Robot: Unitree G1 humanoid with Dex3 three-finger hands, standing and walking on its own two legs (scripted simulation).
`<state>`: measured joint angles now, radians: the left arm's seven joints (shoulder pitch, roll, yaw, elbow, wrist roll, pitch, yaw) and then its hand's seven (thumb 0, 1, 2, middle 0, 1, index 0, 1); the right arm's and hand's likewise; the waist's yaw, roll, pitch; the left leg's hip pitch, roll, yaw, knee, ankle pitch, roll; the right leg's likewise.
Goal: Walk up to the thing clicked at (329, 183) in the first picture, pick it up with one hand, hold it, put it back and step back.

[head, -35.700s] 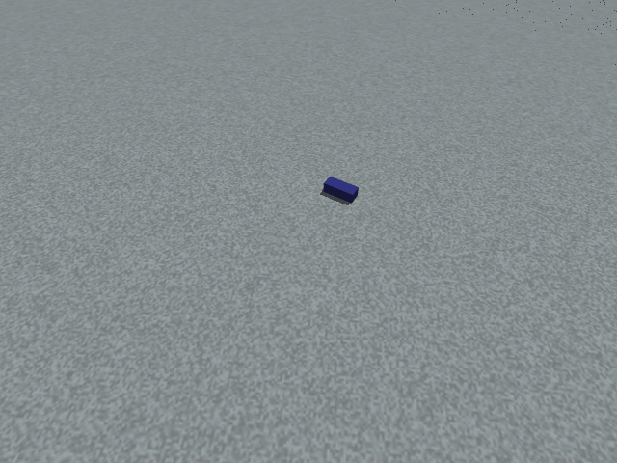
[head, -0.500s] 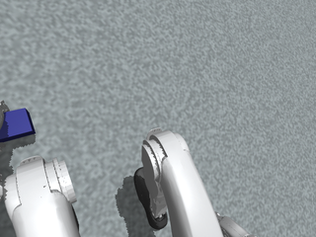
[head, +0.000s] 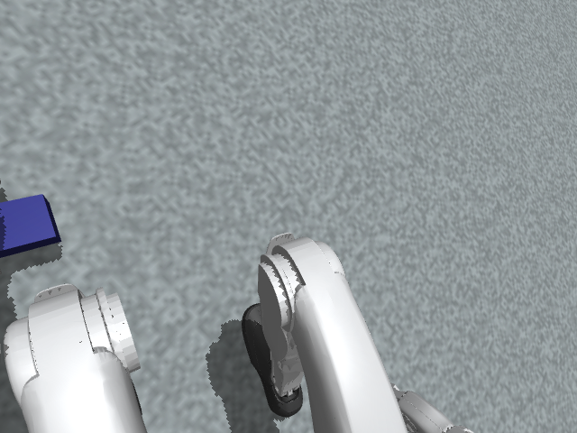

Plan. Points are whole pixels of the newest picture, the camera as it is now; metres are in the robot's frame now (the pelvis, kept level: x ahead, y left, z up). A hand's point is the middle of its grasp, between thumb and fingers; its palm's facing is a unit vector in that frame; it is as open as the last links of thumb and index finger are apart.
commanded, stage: open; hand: left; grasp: from above
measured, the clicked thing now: out of the picture +0.40 +0.30 -0.27
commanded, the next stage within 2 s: withdraw in 0.28 s
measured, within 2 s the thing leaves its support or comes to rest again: neither
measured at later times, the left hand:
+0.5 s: hand out of the picture +0.40 +0.30 -0.24, palm faces -0.44 -0.18 -0.88, open 13.6 cm
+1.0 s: hand out of the picture +0.38 +0.32 -0.07, palm faces -0.43 -0.13 -0.89, open 13.9 cm
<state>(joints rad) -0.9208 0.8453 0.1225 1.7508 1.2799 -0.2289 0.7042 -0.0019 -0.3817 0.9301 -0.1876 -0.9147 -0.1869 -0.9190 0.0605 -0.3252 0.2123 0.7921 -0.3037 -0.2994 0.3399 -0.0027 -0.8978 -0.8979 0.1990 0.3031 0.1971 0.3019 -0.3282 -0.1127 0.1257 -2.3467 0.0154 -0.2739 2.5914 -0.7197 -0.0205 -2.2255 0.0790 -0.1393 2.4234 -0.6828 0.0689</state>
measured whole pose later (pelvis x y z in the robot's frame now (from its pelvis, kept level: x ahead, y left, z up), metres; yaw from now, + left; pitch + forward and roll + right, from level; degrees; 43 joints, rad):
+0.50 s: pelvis +0.00 +0.00 +0.00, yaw +0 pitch +25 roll -13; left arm -0.93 0.85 0.14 1.76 1.27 -0.22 0.71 0.00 -0.45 1.01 -0.09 -1.04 -0.10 -1.03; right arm 0.07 -0.34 0.21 0.78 -0.30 -0.30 0.34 0.00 -0.90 -0.90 0.20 0.30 0.20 0.30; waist -0.34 -0.11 0.13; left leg -2.34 0.02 -0.27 2.59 -0.71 -0.02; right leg -2.23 0.08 -0.14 2.42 -0.67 0.07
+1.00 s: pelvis -0.01 -0.01 +0.07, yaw +7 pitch +32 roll -6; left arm -0.82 0.58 -0.02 1.29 1.10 -0.05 0.30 0.00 -0.49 0.99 -0.11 -0.97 -0.10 -0.98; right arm 0.11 -0.29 0.00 0.75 -0.10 -0.09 0.26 0.00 -0.91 -0.90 0.20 0.30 0.20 0.30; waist -0.16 0.04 -0.14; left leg -2.22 0.03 -0.13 2.32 -0.67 -0.01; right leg -2.15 0.04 -0.04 2.25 -0.67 0.05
